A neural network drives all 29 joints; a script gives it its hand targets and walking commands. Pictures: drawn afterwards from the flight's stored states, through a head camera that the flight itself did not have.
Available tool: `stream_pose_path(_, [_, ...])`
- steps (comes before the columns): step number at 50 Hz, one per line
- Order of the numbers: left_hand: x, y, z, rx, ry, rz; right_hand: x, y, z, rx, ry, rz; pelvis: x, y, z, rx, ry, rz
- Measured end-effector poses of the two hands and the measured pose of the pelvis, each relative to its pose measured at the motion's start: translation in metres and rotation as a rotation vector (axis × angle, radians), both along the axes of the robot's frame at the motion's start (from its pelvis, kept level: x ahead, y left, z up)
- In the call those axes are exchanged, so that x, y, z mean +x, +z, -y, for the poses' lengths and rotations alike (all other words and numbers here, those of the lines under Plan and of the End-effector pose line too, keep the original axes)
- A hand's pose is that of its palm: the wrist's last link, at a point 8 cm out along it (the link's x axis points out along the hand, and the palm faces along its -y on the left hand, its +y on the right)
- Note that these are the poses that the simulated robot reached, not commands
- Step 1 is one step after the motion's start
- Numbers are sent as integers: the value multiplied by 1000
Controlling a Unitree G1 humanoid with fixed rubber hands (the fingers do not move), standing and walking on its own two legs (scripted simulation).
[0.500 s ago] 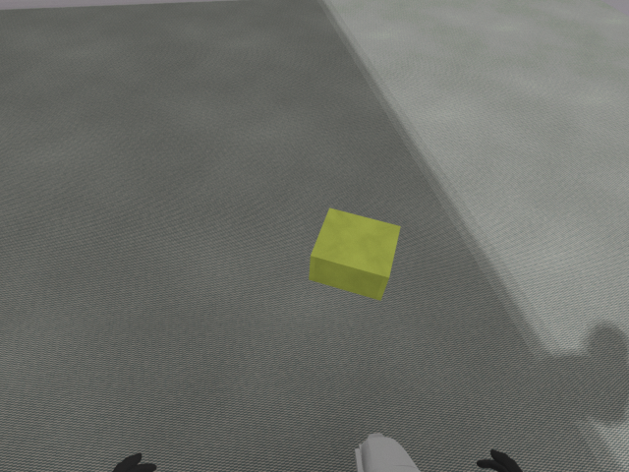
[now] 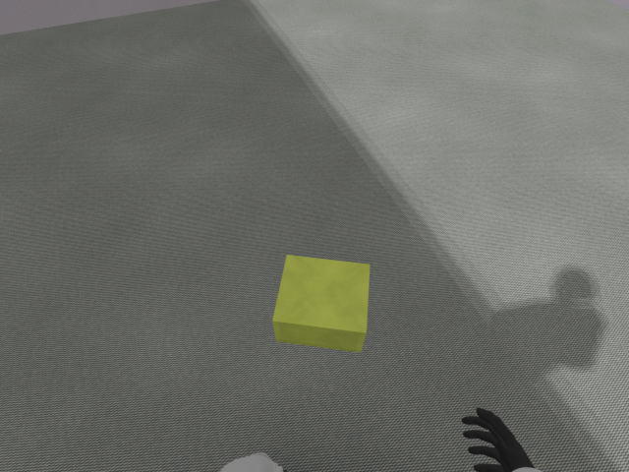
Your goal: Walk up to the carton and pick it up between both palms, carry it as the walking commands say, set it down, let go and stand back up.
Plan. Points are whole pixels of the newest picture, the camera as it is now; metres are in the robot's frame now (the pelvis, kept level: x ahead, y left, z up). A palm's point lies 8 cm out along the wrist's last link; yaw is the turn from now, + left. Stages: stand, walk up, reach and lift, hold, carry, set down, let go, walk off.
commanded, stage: walk up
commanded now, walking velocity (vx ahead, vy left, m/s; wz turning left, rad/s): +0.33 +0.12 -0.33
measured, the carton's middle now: (323, 302) +0.68 -0.02 -0.67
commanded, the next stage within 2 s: none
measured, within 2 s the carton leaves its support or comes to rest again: neither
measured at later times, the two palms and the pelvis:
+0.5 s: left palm (152, 368) +0.27 +0.25 -0.10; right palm (493, 386) +0.26 -0.26 -0.12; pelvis +0.20 -0.01 +0.00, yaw -9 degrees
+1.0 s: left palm (164, 303) +0.39 +0.27 -0.12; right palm (469, 338) +0.31 -0.23 -0.08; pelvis +0.25 +0.04 +0.02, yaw -12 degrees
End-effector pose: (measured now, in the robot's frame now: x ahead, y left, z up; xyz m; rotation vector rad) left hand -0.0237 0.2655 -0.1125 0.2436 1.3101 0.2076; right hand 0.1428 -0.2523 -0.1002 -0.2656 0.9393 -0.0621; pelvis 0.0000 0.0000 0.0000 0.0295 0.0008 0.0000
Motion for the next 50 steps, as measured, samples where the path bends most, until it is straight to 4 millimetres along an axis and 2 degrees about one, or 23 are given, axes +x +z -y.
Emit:
stream_pose_path(3, [77,1,-7,-5,-79,71,3,3,-1,4,-72,-16,26,4,-8,-4,-66,2])
stream_pose_path(6, [151,2,-4,-21,-124,155,-1,2,-2,-1,-116,-62,52,7,-10,-15,-95,-2])
stream_pose_path(9, [213,5,4,-33,-150,228,-5,-3,-4,3,-142,-130,75,8,-10,-19,-100,-6])
stream_pose_path(12, [255,7,11,-36,-170,261,2,-8,-3,14,-168,-174,99,7,-6,-16,-110,-3])
stream_pose_path(17, [302,7,22,-16,-193,261,36,-23,6,39,-192,-187,140,-1,5,10,-130,1])
stream_pose_path(19, [313,5,26,-1,-191,261,54,-33,11,53,-190,-190,157,-7,11,17,-128,4])
stream_pose_path(21, [313,7,25,12,-189,231,74,-34,12,67,-195,-183,172,-5,13,18,-132,4])
stream_pose_path(27, [292,14,9,35,-165,78,130,-16,10,61,-205,-144,205,9,6,10,-152,-14])
stream_pose_path(29, [295,13,3,29,-161,54,146,-11,6,51,-203,-133,214,11,1,-1,-153,-12])
stream_pose_path(32, [310,5,-6,12,-161,42,163,-7,-2,33,-209,-121,226,9,-11,-21,-154,-23])
stream_pose_path(37, [355,-5,-14,-37,-175,79,177,6,-18,-8,-231,-108,244,12,-29,-60,-164,-17])
stream_pose_path(42, [395,-10,-9,-84,-201,126,178,19,-24,-52,-258,-106,249,16,-38,-97,-182,-23])
stream_pose_path(46, [411,-10,-6,-102,-213,152,177,23,-25,-64,-263,-104,249,17,-41,-105,-188,-24])
stream_pose_path(50, [414,-8,-3,-92,-227,158,171,19,-24,-56,-274,-101,246,15,-40,-92,-200,-17])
